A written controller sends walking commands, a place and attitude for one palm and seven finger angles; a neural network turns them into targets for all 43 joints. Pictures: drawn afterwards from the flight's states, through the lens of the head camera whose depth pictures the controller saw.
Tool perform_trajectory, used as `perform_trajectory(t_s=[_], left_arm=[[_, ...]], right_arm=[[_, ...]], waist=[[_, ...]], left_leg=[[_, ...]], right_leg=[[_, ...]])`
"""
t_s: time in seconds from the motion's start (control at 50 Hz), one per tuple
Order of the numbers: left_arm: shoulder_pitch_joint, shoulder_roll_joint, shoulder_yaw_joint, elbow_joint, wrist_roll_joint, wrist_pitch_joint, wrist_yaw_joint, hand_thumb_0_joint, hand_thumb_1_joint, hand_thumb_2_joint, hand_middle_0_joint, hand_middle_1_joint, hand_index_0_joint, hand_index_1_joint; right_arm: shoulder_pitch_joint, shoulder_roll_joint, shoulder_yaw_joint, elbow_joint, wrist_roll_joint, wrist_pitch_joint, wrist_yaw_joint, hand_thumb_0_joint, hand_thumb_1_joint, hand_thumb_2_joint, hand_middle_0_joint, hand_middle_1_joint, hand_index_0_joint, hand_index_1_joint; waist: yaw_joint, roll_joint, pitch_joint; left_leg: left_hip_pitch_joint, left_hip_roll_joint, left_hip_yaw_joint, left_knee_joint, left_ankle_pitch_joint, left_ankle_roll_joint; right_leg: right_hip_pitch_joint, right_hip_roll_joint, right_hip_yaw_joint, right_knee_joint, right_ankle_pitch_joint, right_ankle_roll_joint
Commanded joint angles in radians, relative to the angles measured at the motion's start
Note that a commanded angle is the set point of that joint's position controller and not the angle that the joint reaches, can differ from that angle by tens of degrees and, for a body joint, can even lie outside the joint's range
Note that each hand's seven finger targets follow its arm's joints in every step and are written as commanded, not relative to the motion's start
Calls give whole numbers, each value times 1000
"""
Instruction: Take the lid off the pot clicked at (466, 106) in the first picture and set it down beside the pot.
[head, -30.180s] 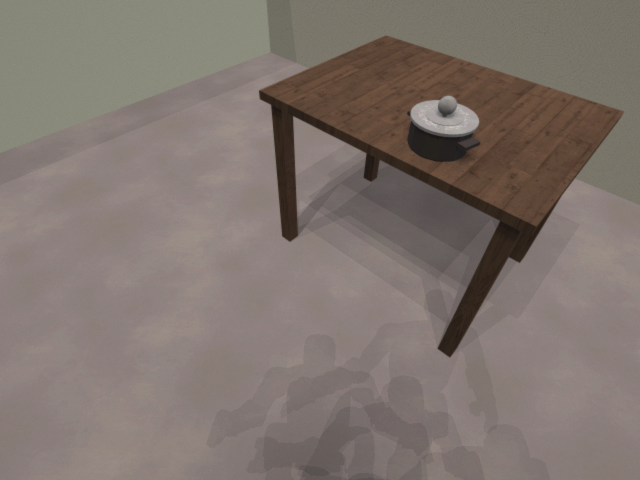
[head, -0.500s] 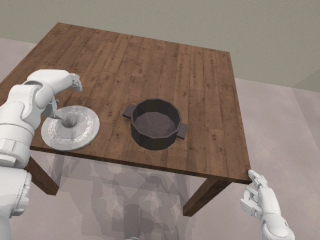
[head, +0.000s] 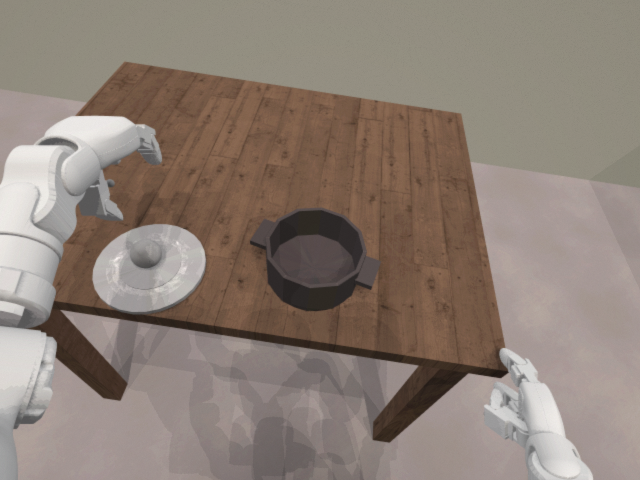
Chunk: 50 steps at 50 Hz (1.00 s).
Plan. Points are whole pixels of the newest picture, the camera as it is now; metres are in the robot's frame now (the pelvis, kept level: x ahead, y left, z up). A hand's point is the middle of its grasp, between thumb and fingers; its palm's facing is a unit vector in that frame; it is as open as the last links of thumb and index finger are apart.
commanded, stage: raise the empty hand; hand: left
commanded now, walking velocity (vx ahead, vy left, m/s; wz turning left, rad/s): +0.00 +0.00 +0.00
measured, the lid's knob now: (146, 253) +0.43 +0.30 -0.04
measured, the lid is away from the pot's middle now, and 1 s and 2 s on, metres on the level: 0.26 0.26 0.26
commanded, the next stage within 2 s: draw the hand back to the body in 0.18 s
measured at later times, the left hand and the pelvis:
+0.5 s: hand (101, 187) +0.40 +0.30 +0.13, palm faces -0.31 -0.09 -0.95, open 11.0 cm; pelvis +0.00 -0.01 +0.00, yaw +0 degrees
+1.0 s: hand (156, 185) +0.38 +0.22 +0.16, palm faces +0.29 -0.90 -0.33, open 11.0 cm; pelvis +0.00 -0.05 +0.01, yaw -1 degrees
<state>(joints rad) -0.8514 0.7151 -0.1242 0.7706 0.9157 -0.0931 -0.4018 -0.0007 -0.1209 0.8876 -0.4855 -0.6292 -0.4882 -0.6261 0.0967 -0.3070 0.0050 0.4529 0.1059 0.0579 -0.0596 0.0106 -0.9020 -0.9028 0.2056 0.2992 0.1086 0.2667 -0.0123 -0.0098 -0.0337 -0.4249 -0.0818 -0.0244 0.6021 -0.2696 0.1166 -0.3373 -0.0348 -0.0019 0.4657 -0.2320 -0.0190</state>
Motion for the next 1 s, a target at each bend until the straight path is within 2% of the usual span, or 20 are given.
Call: perform_trajectory(t_s=[0.0, 0.06, 0.18, 0.26, 0.34, 0.42, 0.46, 0.52, 0.6, 0.64, 0.7, 0.74, 0.76, 0.78, 0.8, 0.84, 0.86, 0.9, 0.94, 0.98], left_arm=[[-533, 224, 77, -184, -13, 15, 22, 0, -127, 885, -469, -630, -469, -630], [-560, 213, 70, -239, -5, 27, 20, 0, -127, 885, -469, -630, -469, -630], [-461, 241, 92, -74, -10, 35, 5, 0, -127, 885, -469, -630, -469, -630], [-565, 237, 76, -226, 9, 27, 6, 0, -127, 885, -469, -630, -469, -630], [-405, 332, 190, -272, -17, 3, 8, 0, -127, 885, -469, -630, -469, -630], [-310, 266, 150, -207, -40, 20, -3, 0, -127, 885, -469, -630, -469, -630], [-339, 264, 142, -293, -39, 26, -3, 0, -127, 885, -469, -630, -469, -630], [-346, 290, 169, -492, -41, 20, 3, 0, -127, 885, -469, -630, -469, -630], [-130, 382, 288, -382, -74, 17, 9, 0, -127, 885, -469, -630, -469, -630], [-143, 284, 199, -325, -78, 39, 0, 0, -127, 885, -469, -630, -469, -630], [-276, 213, 110, -558, -77, 52, -6, 0, -127, 885, -469, -630, -469, -630], [-216, 293, 189, -613, -69, 47, 5, 0, -127, 885, -469, -630, -469, -630], [-172, -69, 261, -595, -690, -30, 183, 0, -127, 885, -469, -630, -469, -630], [-13, -29, 288, -533, -745, -45, 279, 0, -127, 885, -469, -630, -469, -630], [48, -43, 298, -498, -756, -51, 323, 0, -127, 885, -469, -630, -469, -630], [25, 23, 386, -460, -864, -57, 393, 0, -127, 885, -469, -630, -469, -630], [-11, 88, 443, -494, -882, -63, 421, 0, -127, 885, -469, -630, -469, -630], [-118, 159, 501, -651, -899, -91, 464, 0, -75, 886, -456, -613, -456, -613], [-100, 73, 466, -774, -908, -109, 487, 0, -24, 886, -442, -597, -442, -597], [63, 5, 462, -794, -929, -98, 497, 0, 27, 887, -429, -580, -429, -580]], right_arm=[[72, -127, -7, 30, -7, 59, 16, 0, -900, -900, 200, 300, 200, 300], [71, -122, -12, 27, -11, 52, 21, 0, -900, -900, 200, 300, 200, 300], [68, -128, 1, 41, -8, 61, 21, 0, -900, -900, 200, 300, 200, 300], [56, -125, -10, 23, -15, 60, 28, 0, -900, -900, 200, 300, 200, 300], [56, -121, -7, -4, -18, 57, 31, 0, -900, -900, 200, 300, 200, 300], [38, -117, -6, 6, -12, 72, 40, 0, -900, -900, 200, 300, 200, 300], [19, -116, -10, -5, -13, 77, 44, 0, -900, -900, 200, 300, 200, 300], [-1, -110, -17, -30, -21, 73, 49, 0, -900, -900, 200, 300, 200, 300], [-2, -115, -2, -25, -17, 74, 46, 0, -900, -900, 200, 300, 200, 300], [-21, -112, 2, -7, -10, 89, 47, 0, -900, -900, 200, 300, 200, 300], [-73, -106, -11, -36, -15, 86, 47, 0, -900, -900, 200, 300, 200, 300], [-61, -103, -11, -40, -22, 75, 42, 0, -900, -900, 200, 300, 200, 300], [81, -20, 3, -95, -16, 5, 13, 0, -900, -900, 200, 300, 200, 300], [34, -56, 25, -65, -22, -21, -3, 0, -900, -900, 200, 300, 200, 300], [17, -55, 32, -44, -27, -28, -13, 0, -900, -900, 200, 300, 200, 300], [8, -85, 30, -3, -33, -32, -41, 0, -900, -900, 200, 300, 200, 300], [13, -91, 28, 10, -32, -39, -49, 0, -900, -900, 200, 300, 200, 300], [7, -91, 34, 25, -41, -66, -55, 0, -900, -900, 200, 300, 200, 300], [-2, -71, 39, 12, -46, -113, -52, 0, -900, -900, 200, 300, 200, 300], [5, -63, 35, 20, -51, -140, -41, 0, -900, -900, 200, 300, 200, 300]], waist=[[-21, 199, -298], [-16, 242, -332], [-14, 86, -254], [-14, 229, -332], [3, 199, -395], [-9, 122, -277], [-2, 158, -274], [4, 279, -349], [19, 164, -298], [7, 113, -204], [2, 217, -243], [21, 259, -306], [-37, 209, -182], [2, 143, -166], [6, 114, -102], [2, -45, -79], [1, -51, -106], [4, 111, -160], [11, 338, -200], [22, 411, -193]], left_leg=[[389, 102, -131, -112, 383, -129], [445, 102, -147, -110, 435, -141], [292, 83, -89, -126, 322, -105], [410, 93, -120, -115, 432, -131], [421, 82, -108, -98, 537, -116], [330, 90, -91, -123, 417, -101], [343, 90, -99, -138, 388, -101], [449, 94, -129, -127, 524, -120], [342, 75, -96, -135, 445, -94], [271, 80, -82, -162, 289, -82], [353, 96, -121, -190, 246, -96], [407, 87, -130, -180, 302, -99], [534, 166, -196, -223, 65, -141], [520, 200, -245, -283, -73, -140], [463, 203, -276, -330, -215, -143], [318, 159, -153, -308, -224, -85], [310, 145, -109, -274, -134, -76], [339, 143, -104, -271, -69, -98], [421, 154, -142, -292, -28, -147], [454, 155, -122, -264, 102, -158]], right_leg=[[-104, 49, -44, -44, 71, -42], [-101, 52, -44, -45, 73, -43], [-30, 51, -42, -54, 98, -39], [-65, 51, -44, -44, 92, -44], [9, 53, -35, -50, 163, -43], [-3, 51, -42, -65, 126, -34], [-5, 50, -43, -72, 99, -38], [-2, 53, -39, -74, 118, -42], [73, 51, -34, -79, 155, -44], [48, 51, -46, -85, 96, -37], [18, 44, -39, -92, 39, -39], [40, 53, -40, -90, 45, -44], [-69, 31, -44, -71, -16, -63], [-46, 33, -25, -64, -57, -58], [-52, 37, -20, -66, -89, -54], [40, 32, 5, -112, -56, -42], [80, 29, 15, -123, -20, -36], [106, 17, 17, -121, 6, -38], [108, 29, -2, -99, 41, -50], [129, 35, -7, -101, 101, -55]])
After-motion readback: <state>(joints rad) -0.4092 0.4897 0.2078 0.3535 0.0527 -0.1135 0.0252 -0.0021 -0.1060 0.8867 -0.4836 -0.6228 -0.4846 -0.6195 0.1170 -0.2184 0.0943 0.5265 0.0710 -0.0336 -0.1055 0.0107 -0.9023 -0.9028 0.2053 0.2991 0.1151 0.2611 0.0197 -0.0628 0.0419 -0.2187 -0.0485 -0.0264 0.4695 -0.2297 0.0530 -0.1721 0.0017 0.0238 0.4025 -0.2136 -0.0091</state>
